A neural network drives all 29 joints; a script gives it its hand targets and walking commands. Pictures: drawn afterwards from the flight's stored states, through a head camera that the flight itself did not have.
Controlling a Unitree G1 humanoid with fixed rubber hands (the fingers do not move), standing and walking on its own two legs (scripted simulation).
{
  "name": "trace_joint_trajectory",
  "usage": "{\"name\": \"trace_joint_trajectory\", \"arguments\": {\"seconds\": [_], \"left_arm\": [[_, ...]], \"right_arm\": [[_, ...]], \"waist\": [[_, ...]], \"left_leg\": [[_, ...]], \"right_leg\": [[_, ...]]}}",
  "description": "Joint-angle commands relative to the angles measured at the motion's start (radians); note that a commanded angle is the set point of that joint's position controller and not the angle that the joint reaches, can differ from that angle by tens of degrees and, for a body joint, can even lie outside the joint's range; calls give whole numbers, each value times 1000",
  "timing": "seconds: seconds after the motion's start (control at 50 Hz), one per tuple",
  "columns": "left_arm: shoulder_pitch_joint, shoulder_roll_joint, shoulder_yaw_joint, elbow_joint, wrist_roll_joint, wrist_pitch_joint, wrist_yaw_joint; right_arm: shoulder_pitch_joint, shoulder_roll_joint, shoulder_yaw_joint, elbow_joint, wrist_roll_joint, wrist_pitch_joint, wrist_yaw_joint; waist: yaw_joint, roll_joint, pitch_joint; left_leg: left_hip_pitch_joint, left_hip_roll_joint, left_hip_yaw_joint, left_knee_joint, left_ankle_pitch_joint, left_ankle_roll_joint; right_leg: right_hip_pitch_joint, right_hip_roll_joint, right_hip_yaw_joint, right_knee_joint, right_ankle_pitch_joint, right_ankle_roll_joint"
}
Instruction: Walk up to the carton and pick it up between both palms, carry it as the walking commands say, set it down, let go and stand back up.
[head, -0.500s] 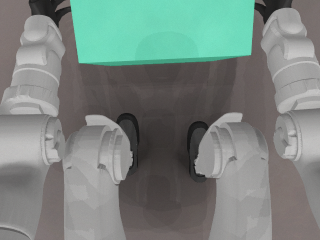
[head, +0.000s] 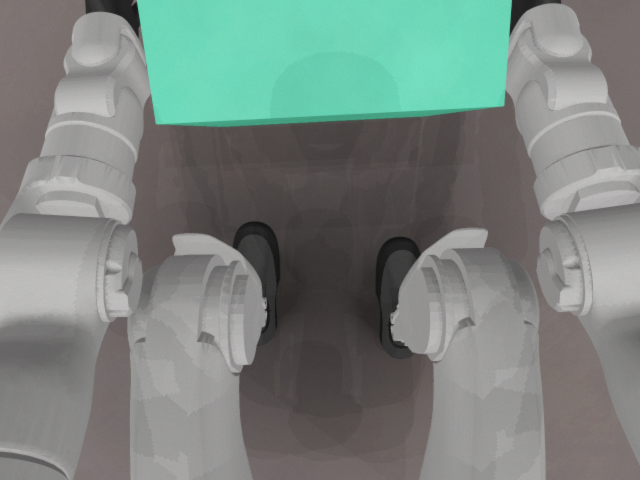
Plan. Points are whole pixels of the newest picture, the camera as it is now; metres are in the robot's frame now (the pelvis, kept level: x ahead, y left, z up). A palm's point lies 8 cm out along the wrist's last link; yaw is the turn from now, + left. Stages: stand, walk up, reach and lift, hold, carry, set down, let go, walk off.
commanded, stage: reach and lift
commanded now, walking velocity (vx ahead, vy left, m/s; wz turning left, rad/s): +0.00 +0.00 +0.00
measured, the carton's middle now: (322, 43) +0.51 +0.02 -0.24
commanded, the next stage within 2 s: none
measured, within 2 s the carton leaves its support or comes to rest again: leaves its support in 0.64 s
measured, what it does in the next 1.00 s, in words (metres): stands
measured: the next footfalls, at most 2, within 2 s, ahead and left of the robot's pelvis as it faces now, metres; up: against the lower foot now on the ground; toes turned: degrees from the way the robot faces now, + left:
none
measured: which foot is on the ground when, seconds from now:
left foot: down 0.00-1.00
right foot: down 0.00-1.00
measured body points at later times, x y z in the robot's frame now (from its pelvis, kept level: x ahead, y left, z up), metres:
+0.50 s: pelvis +0.00 +0.00 +0.00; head +0.36 +0.01 +0.26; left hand +0.53 +0.22 -0.18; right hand +0.54 -0.17 -0.18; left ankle +0.13 +0.12 -0.33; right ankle +0.11 -0.12 -0.33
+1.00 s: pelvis -0.01 +0.00 +0.01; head +0.33 +0.01 +0.30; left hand +0.54 +0.22 -0.13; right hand +0.55 -0.17 -0.13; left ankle +0.13 +0.12 -0.33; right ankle +0.11 -0.12 -0.33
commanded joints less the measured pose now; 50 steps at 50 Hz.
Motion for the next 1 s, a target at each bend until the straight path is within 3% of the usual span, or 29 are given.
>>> {"name": "trace_joint_trajectory", "arguments": {"seconds": [0.0,0.24,0.36,0.48,0.74,0.98], "left_arm": [[-245,-62,-46,-100,-10,-22,-2],[-375,-251,-144,-126,-62,-39,-33],[-562,-584,-235,-158,-81,-25,-109],[-614,-743,-242,-185,-72,-1,-157],[-669,-815,-253,-340,-76,42,-178],[-619,-937,-191,-315,10,122,-223]], "right_arm": [[-269,68,44,-112,11,-21,1],[-377,279,143,-134,47,-27,31],[-534,638,216,-154,47,-11,105],[-592,791,196,-180,25,7,154],[-684,867,219,-371,34,41,169],[-637,953,123,-325,-58,106,212]], "waist": [[16,2,-1180],[17,4,-1205],[21,-7,-1196],[28,-9,-1182],[41,-20,-1413],[23,21,-1325]], "left_leg": [[699,-22,14,-122,286,-25],[710,-41,18,-126,293,-21],[682,-62,25,-116,281,-18],[673,-78,40,-104,294,-11],[786,-92,67,-93,336,-6],[760,-96,72,-169,233,-8]], "right_leg": [[485,7,-13,-197,261,11],[515,27,-19,-197,275,7],[508,48,-29,-181,273,-1],[488,66,-42,-175,288,-4],[600,86,-55,-173,326,0],[499,92,-81,-231,209,-6]]}}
